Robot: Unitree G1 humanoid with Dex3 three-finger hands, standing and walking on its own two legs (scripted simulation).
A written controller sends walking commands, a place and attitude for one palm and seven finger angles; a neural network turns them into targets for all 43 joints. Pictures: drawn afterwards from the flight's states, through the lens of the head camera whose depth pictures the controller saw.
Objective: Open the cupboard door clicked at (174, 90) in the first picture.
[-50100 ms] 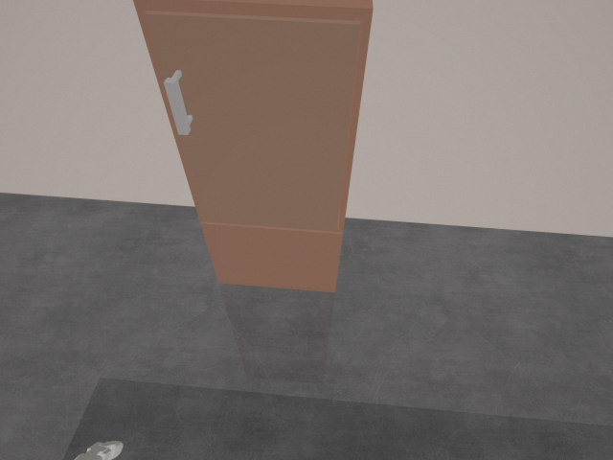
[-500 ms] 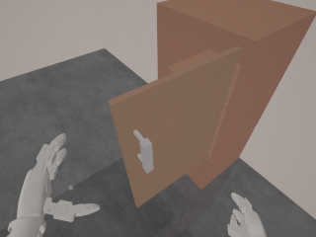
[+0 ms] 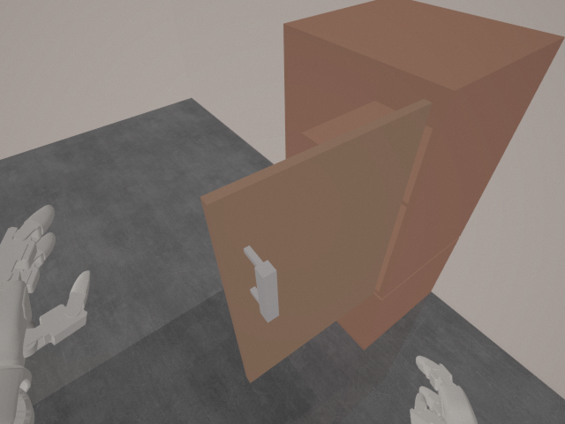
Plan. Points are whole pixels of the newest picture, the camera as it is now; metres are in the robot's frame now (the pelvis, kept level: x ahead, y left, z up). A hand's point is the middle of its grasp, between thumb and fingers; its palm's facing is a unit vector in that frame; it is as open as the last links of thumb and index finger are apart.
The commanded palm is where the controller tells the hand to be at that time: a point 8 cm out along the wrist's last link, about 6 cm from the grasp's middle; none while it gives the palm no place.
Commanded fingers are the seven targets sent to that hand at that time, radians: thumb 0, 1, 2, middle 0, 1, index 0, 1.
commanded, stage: draw the hand back to the body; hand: left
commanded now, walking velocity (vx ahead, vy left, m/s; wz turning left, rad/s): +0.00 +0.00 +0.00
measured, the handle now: (260, 283) +0.31 +0.08 +0.03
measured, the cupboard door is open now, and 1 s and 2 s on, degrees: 88 88 88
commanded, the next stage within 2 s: step back with the hand held close in 0.38 s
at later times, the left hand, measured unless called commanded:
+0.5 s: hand (77, 313) +0.18 +0.25 +0.15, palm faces +0.45 -0.81 -0.39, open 7.4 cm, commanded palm +0.13 +0.29 +0.17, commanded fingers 0.00 0.90 0.90 -0.20 -0.30 -0.20 -0.30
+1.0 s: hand (51, 343) +0.14 +0.26 +0.15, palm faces +0.36 -0.78 -0.51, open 7.4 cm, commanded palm +0.08 +0.30 +0.17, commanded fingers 0.00 0.90 0.90 -0.20 -0.30 -0.20 -0.30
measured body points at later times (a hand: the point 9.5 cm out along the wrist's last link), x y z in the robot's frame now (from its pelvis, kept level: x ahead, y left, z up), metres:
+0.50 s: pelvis -0.01 -0.01 +0.00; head -0.03 -0.03 +0.45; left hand +0.15 +0.29 +0.17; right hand +0.18 -0.23 -0.09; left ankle -0.02 +0.07 -0.74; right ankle -0.02 -0.10 -0.74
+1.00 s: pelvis -0.06 +0.00 -0.01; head -0.04 +0.01 +0.44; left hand +0.12 +0.30 +0.18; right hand +0.11 -0.25 -0.09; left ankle -0.02 +0.07 -0.74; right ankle -0.02 -0.10 -0.74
